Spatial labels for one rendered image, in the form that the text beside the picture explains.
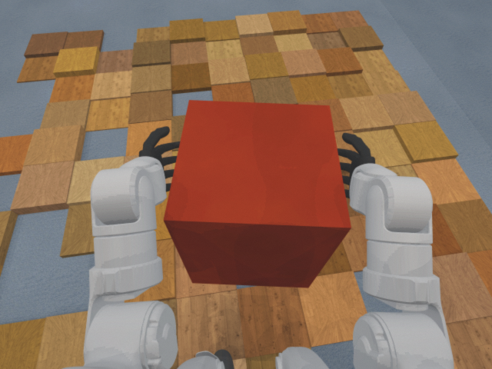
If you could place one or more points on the robot right hand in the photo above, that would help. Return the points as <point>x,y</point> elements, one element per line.
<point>362,157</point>

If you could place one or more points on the robot left hand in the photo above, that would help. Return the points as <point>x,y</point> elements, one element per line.
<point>150,150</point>

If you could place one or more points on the robot left forearm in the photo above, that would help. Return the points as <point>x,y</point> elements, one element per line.
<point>123,221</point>

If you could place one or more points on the left robot foot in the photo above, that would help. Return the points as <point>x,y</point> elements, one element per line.
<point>225,356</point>

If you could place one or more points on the robot right forearm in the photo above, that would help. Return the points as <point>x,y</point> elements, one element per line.
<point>398,212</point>

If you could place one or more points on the carton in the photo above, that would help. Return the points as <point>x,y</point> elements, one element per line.
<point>257,195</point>

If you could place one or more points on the robot left upper arm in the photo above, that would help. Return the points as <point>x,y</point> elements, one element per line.
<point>132,335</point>

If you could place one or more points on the robot right upper arm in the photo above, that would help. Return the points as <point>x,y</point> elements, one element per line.
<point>395,340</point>

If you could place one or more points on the robot right thigh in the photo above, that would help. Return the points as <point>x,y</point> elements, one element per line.
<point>299,358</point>

